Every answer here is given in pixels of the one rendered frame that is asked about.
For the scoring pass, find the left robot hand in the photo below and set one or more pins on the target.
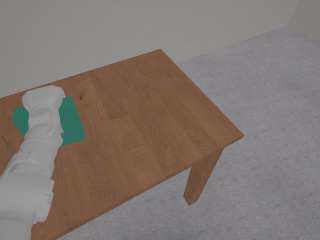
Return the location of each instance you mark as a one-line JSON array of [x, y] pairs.
[[48, 95]]

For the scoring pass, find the table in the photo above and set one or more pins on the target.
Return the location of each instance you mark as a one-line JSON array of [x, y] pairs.
[[144, 122]]

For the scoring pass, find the left robot forearm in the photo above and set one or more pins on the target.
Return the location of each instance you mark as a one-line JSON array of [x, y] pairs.
[[40, 146]]

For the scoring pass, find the left robot upper arm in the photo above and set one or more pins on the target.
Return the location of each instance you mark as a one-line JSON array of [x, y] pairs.
[[25, 199]]

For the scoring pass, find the sponge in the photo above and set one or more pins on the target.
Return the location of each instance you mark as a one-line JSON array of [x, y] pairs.
[[70, 121]]

